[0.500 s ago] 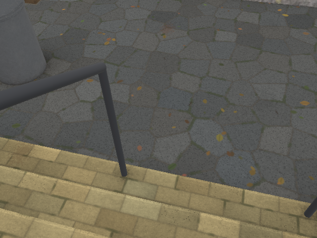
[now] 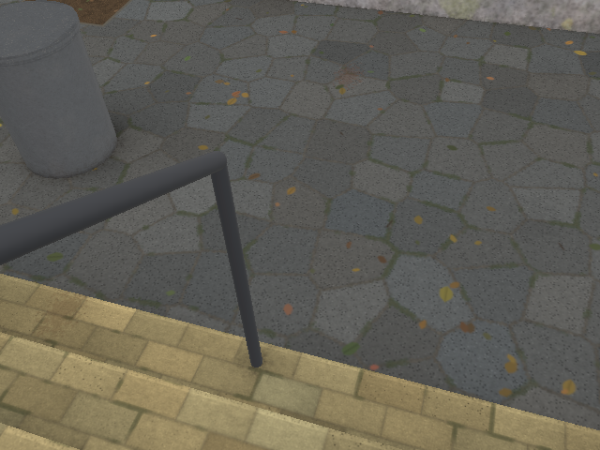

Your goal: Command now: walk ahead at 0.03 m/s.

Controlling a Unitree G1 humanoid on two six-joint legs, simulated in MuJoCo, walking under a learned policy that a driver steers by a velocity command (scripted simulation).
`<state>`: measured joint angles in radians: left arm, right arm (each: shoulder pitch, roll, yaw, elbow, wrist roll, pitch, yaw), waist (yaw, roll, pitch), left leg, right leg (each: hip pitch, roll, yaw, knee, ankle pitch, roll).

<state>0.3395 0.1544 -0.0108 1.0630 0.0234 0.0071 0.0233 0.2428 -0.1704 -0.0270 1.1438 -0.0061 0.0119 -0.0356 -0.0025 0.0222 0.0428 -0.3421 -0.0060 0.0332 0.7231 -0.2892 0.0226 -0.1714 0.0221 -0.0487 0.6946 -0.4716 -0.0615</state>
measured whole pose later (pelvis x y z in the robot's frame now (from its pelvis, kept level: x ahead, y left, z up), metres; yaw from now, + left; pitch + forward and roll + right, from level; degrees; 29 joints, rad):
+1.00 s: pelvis +0.06 +0.03 -0.01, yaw -6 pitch +1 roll +3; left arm 0.28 0.17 0.06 0.97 0.09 -0.07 -0.04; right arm 0.61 -0.05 0.01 1.20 -0.13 -0.14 -0.03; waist -0.06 -0.07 -0.02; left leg -0.21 -0.06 0.17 0.72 -0.53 0.07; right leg -0.63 -0.04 0.14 1.00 0.14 -0.15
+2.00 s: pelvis +0.56 -0.06 -0.38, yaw -25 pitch +3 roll +3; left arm 0.21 0.23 -0.03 0.89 0.11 -0.07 -0.08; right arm 0.57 -0.13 0.04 1.11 -0.11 -0.14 0.03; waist -0.09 -0.05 -0.04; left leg -0.32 -0.09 0.12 0.75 -0.50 0.09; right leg -0.91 -0.11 0.07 1.12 0.21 -0.03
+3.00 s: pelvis +1.16 -0.32 -0.70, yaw -25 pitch +2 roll +0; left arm 0.22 0.19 0.05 0.90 -0.04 -0.07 0.05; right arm 0.31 -0.20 -0.02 1.04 -0.01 -0.06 0.01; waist 0.01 0.00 -0.02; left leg -0.33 -0.01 0.03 0.56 -0.27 0.03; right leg -0.84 -0.08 0.01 1.51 -0.32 -0.01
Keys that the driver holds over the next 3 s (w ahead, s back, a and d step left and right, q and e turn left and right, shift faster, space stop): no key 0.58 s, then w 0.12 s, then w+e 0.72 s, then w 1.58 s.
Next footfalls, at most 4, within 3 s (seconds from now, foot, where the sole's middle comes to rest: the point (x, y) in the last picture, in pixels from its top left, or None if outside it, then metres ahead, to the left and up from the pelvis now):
1.26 right None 0.22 -0.12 -0.93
1.68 left None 0.57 0.02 -1.11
2.30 right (433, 431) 0.79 -0.33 -1.29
2.80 left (388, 336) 1.24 -0.25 -1.47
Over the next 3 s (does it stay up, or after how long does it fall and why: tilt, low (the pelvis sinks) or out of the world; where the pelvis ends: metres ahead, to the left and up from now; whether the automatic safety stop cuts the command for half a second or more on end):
stays up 1.16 -0.32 -0.70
